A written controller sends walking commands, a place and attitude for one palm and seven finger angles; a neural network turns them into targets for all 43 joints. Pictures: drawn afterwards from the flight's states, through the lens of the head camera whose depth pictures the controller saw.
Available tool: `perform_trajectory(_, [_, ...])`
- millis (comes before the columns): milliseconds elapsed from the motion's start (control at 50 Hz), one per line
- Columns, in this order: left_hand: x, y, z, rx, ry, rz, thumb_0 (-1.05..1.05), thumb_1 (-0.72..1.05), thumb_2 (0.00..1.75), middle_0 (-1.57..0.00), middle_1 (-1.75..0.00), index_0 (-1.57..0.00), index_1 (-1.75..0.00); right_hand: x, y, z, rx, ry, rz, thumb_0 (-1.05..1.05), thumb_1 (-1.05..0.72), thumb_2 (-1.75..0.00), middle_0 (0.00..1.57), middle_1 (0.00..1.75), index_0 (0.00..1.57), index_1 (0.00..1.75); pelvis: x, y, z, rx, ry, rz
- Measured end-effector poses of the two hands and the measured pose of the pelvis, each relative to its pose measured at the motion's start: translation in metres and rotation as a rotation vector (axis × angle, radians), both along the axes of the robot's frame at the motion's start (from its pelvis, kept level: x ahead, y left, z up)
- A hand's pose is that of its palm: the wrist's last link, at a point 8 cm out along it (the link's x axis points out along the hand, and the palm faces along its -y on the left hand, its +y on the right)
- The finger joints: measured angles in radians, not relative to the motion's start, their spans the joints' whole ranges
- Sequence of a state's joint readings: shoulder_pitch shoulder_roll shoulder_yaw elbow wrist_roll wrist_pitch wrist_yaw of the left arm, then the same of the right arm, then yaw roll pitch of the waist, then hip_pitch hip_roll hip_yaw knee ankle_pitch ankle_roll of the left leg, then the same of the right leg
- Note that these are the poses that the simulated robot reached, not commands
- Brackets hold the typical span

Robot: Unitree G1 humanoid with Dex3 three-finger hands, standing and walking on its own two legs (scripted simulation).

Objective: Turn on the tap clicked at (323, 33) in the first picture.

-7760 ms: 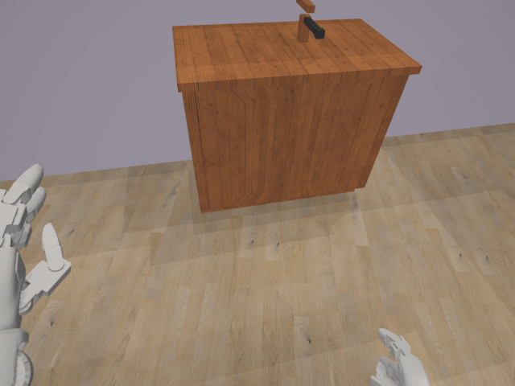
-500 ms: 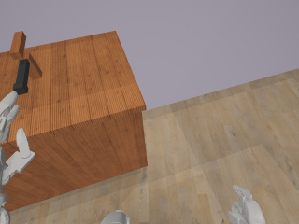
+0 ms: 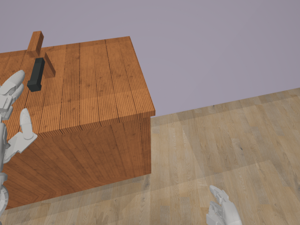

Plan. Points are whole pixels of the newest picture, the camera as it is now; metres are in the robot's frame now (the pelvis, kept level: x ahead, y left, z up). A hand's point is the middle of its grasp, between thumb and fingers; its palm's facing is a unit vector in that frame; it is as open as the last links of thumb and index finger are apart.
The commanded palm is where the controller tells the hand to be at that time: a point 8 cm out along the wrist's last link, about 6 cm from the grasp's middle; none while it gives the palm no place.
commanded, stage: come to a stop and stand still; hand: left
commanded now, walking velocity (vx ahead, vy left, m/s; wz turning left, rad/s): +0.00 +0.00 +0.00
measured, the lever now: (34, 85) +0.46 +0.43 +0.08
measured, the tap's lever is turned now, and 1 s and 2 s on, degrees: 0 0 0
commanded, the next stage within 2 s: look again from close up in 1.94 s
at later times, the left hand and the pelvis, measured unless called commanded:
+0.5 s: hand out of the picture +0.19 +0.29 +0.19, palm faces +0.40 -0.87 -0.29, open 7.5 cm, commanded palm +0.11 +0.32 +0.18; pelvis -0.06 +0.04 +0.00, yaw -2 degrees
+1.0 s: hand out of the picture +0.16 +0.35 +0.18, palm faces +0.38 -0.85 -0.37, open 7.5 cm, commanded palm +0.11 +0.39 +0.18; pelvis -0.05 +0.11 +0.01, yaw -1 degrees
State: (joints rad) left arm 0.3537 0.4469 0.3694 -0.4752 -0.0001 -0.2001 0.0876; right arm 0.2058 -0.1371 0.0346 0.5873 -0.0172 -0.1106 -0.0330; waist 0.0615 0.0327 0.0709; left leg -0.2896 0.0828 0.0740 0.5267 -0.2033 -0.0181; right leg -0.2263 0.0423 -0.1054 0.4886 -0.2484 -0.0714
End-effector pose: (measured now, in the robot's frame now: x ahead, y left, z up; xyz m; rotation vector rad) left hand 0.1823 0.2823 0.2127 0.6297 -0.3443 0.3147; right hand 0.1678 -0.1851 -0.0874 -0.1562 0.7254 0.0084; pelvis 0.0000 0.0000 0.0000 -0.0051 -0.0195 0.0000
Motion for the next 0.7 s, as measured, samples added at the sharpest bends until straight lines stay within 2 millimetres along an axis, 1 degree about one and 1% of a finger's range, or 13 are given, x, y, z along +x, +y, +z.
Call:
perform_trajectory(40, [0.003, 0.020, 0.011, 0.024, -0.048, 0.052, 0.01, 0.88, 0.89, -0.22, -0.30, -0.21, -0.30, -0.007, -0.012, -0.002, -0.015, 0.020, -0.003, 0.01, -0.90, -0.90, 0.21, 0.30, 0.21, 0.30, -0.007, -0.004, 0.001, 0.009, -0.002, -0.004])
perform_trajectory(80, [0.002, 0.034, 0.008, -0.023, -0.049, 0.109, 0.01, 0.88, 0.89, -0.22, -0.30, -0.21, -0.30, -0.014, -0.027, -0.001, -0.024, 0.010, -0.030, 0.01, -0.90, -0.90, 0.21, 0.30, 0.21, 0.30, -0.013, -0.004, 0.001, 0.012, -0.007, -0.008])
perform_trajectory(100, [0.000, 0.035, 0.003, -0.054, -0.034, 0.123, 0.01, 0.88, 0.89, -0.22, -0.30, -0.21, -0.30, -0.018, -0.034, 0.001, -0.029, 0.001, -0.045, 0.01, -0.90, -0.90, 0.21, 0.30, 0.21, 0.30, -0.015, -0.003, 0.001, 0.013, -0.010, -0.010])
perform_trajectory(140, [-0.008, 0.027, -0.013, -0.113, 0.014, 0.109, 0.01, 0.89, 0.90, -0.21, -0.30, -0.21, -0.30, -0.026, -0.048, 0.004, -0.046, -0.018, -0.074, 0.01, -0.90, -0.90, 0.21, 0.30, 0.20, 0.30, -0.020, 0.001, 0.001, 0.011, -0.016, -0.013])
perform_trajectory(180, [-0.019, 0.012, -0.032, -0.171, 0.072, 0.057, 0.01, 0.89, 0.90, -0.20, -0.30, -0.20, -0.30, -0.035, -0.059, 0.009, -0.073, -0.031, -0.104, 0.01, -0.90, -0.90, 0.21, 0.30, 0.20, 0.30, -0.024, 0.005, 0.001, 0.009, -0.021, -0.017])
perform_trajectory(220, [-0.030, -0.001, -0.051, -0.223, 0.127, 0.001, 0.01, 0.89, 0.90, -0.20, -0.30, -0.20, -0.30, -0.044, -0.064, 0.015, -0.109, -0.038, -0.126, 0.01, -0.91, -0.90, 0.20, 0.30, 0.20, 0.30, -0.028, 0.009, 0.001, 0.008, -0.023, -0.029])
perform_trajectory(260, [-0.040, -0.006, -0.063, -0.255, 0.156, -0.036, 0.01, 0.89, 0.89, -0.21, -0.30, -0.20, -0.30, -0.053, -0.065, 0.023, -0.148, -0.041, -0.138, 0.01, -0.91, -0.90, 0.20, 0.30, 0.20, 0.30, -0.031, 0.012, 0.000, 0.003, -0.025, -0.041])
perform_trajectory(300, [-0.044, 0.000, -0.066, -0.262, 0.139, -0.053, 0.02, 0.88, 0.89, -0.21, -0.30, -0.21, -0.30, -0.060, -0.061, 0.029, -0.184, -0.042, -0.138, 0.01, -0.91, -0.90, 0.20, 0.30, 0.20, 0.30, -0.036, 0.014, 0.000, -0.003, -0.031, -0.045])
perform_trajectory(340, [-0.043, 0.013, -0.062, -0.262, 0.085, -0.049, 0.02, 0.88, 0.89, -0.22, -0.30, -0.21, -0.30, -0.067, -0.054, 0.035, -0.205, -0.042, -0.132, 0.01, -0.91, -0.90, 0.20, 0.30, 0.20, 0.29, -0.040, 0.018, 0.000, -0.010, -0.043, -0.047])
perform_trajectory(440, [-0.036, 0.043, -0.030, -0.240, -0.101, -0.036, 0.02, 0.88, 0.89, -0.22, -0.30, -0.21, -0.30, -0.077, -0.024, 0.044, -0.194, -0.060, -0.101, 0.01, -0.91, -0.90, 0.20, 0.30, 0.20, 0.30, -0.049, 0.032, 0.004, -0.028, -0.055, -0.042])
perform_trajectory(520, [-0.038, 0.048, -0.013, -0.184, -0.155, -0.071, 0.02, 0.89, 0.90, -0.21, -0.30, -0.20, -0.30, -0.077, 0.003, 0.039, -0.126, -0.092, -0.081, 0.01, -0.90, -0.90, 0.20, 0.30, 0.20, 0.30, -0.056, 0.044, 0.002, -0.024, -0.054, -0.034])
perform_trajectory(600, [-0.049, 0.053, -0.022, -0.153, -0.059, -0.090, 0.01, 0.89, 0.90, -0.21, -0.30, -0.20, -0.30, -0.077, 0.026, 0.030, -0.075, -0.071, -0.067, 0.01, -0.90, -0.90, 0.20, 0.30, 0.20, 0.30, -0.057, 0.055, 0.003, -0.029, -0.044, -0.027])
perform_trajectory(700, [-0.062, 0.076, -0.044, -0.186, 0.040, -0.055, 0.01, 0.89, 0.89, -0.21, -0.30, -0.21, -0.30, -0.081, 0.045, 0.020, -0.101, -0.008, -0.041, 0.01, -0.90, -0.90, 0.21, 0.30, 0.20, 0.30, -0.060, 0.073, 0.000, -0.054, -0.034, -0.030])
